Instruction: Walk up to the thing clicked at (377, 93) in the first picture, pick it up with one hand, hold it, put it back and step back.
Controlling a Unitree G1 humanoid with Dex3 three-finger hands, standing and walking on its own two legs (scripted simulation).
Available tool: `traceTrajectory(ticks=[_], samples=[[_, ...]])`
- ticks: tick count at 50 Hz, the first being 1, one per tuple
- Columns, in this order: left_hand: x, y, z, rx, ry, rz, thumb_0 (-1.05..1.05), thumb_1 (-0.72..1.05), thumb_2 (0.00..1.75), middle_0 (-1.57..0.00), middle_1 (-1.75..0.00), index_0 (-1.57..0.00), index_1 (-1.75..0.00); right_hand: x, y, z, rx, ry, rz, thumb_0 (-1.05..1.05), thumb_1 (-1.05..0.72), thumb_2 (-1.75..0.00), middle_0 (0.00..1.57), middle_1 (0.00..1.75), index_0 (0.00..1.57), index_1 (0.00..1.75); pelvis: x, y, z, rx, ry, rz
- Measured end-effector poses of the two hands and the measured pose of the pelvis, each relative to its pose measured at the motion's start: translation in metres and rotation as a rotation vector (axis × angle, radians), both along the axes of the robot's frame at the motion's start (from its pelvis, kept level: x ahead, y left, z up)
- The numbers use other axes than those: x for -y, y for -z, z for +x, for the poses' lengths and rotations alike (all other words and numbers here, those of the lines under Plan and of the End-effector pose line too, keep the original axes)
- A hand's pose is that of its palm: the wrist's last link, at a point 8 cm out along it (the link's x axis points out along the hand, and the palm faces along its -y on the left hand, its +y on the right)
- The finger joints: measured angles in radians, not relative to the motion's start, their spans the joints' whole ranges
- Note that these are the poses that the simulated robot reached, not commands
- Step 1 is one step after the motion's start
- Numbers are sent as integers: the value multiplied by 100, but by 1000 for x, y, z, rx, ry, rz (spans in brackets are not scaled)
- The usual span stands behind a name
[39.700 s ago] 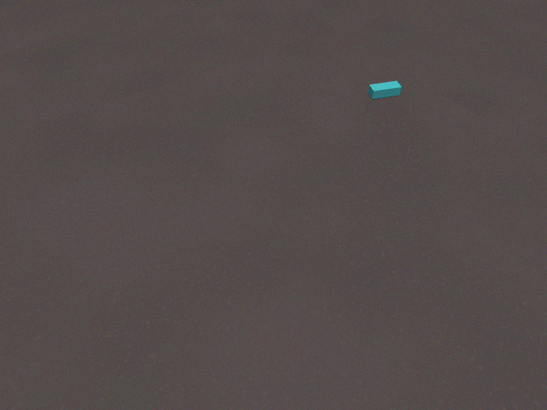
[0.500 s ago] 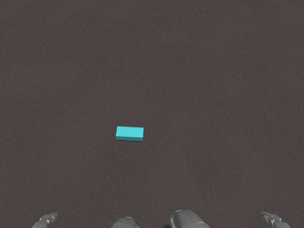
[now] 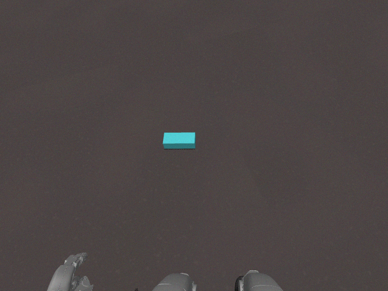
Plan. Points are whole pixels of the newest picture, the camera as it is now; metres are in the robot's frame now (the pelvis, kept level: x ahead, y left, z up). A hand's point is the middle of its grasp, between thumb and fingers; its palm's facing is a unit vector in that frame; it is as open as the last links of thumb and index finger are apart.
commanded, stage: step back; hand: left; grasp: from above
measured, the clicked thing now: (179, 140) +0.91 +0.20 -0.73
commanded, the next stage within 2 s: stand in 1.32 s
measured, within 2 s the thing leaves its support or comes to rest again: neither
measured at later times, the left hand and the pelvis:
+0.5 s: hand out of the picture -0.12 +0.24 -0.14, palm faces -0.03 -0.91 -0.40, open 7.4 cm; pelvis -0.15 -0.03 +0.00, yaw -4 degrees
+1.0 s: hand out of the picture -0.09 +0.27 -0.14, palm faces -0.02 -0.93 -0.37, open 7.4 cm; pelvis -0.14 -0.01 +0.01, yaw +0 degrees
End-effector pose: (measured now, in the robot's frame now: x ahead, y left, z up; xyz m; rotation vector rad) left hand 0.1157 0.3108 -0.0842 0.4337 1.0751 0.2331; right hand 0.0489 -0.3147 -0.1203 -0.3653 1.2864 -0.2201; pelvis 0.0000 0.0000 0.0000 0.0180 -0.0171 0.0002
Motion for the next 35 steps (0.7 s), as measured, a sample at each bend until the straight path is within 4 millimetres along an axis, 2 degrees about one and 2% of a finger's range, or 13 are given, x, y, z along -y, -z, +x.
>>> traceTrajectory(ticks=[4, 9, 14, 19, 22, 25, 29, 32, 35], samples=[[-5, 19, -16, 55, -8, -38, 0, 90, 90, -20, -30, -21, -30, -12, 2, -30, -16, -30, -10, 0, -90, -90, 20, 30, 20, 30, -4, 11, -35, 26, -35, 14], [4, 28, -59, 9, -36, -99, 0, 91, 90, -20, -30, -20, -30, -19, -16, -57, 25, -49, -13, 0, -90, -90, 21, 30, 20, 30, -5, 2, -69, 37, -33, -23], [10, 28, -113, -37, -50, -116, 0, 91, 90, -20, -30, -21, -30, -8, -33, -62, 111, -64, -39, 0, -90, -90, 21, 30, 20, 30, 3, -5, -101, 11, -4, -38], [15, 34, -174, -116, -26, -79, 0, 91, 90, -20, -30, -20, -30, 11, -32, -67, 222, -62, -26, 0, -90, -90, 21, 30, 20, 30, 17, 3, -133, 7, 48, -15], [24, 30, -210, -151, -46, -58, 0, 91, 90, -20, -30, -20, -30, 24, -23, -82, 239, -39, -10, 0, -90, -90, 21, 30, 20, 30, 24, 5, -149, 41, 38, -65], [28, 19, -242, -168, -73, -45, 0, 91, 90, -20, -30, -21, -30, 27, -19, -104, 203, -11, 18, 0, -90, -90, 20, 30, 20, 30, 30, -1, -153, 33, 65, -26], [27, 7, -260, -176, -103, -25, 1, 90, 90, -21, -30, -21, -30, 30, -12, -131, 149, 5, 42, 0, -90, -90, 20, 30, 20, 30, 29, -7, -158, 29, 43, -8], [20, 3, -262, -149, -111, -22, 1, 90, 90, -21, -30, -21, -30, 26, -5, -148, 79, -13, 48, 0, -90, -90, 20, 30, 20, 30, 26, -7, -161, 24, 10, -14], [9, 5, -263, -125, -129, -22, 0, 90, 90, -21, -30, -21, -30, 16, -2, -154, 24, -42, 51, 0, -90, -90, 20, 30, 20, 30, 20, -4, -163, 20, -23, -19]])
